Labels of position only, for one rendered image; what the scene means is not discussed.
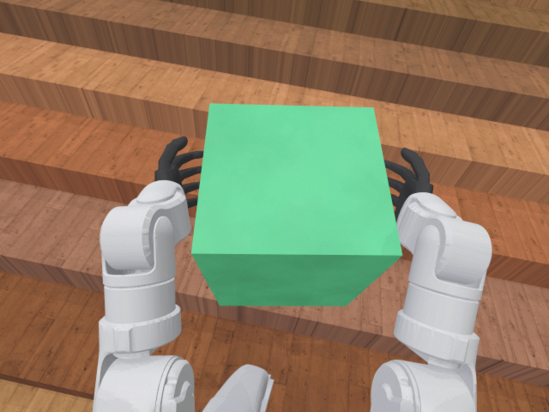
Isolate robot right upper arm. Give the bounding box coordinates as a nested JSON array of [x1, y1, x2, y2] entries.
[[370, 360, 475, 412]]

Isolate robot right hand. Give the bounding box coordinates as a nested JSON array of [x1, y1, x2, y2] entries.
[[384, 148, 433, 221]]

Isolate robot left thigh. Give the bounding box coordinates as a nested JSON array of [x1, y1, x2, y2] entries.
[[202, 364, 274, 412]]

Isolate robot right forearm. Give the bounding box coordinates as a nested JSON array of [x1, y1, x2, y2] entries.
[[394, 192, 492, 412]]

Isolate robot left hand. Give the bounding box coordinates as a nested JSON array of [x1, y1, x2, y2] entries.
[[154, 136, 203, 208]]

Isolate robot left forearm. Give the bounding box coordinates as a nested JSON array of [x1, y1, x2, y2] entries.
[[93, 180, 191, 412]]

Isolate carton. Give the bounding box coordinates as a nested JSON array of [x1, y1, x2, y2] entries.
[[191, 104, 402, 306]]

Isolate robot left upper arm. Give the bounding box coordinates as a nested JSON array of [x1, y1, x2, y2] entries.
[[94, 355, 195, 412]]

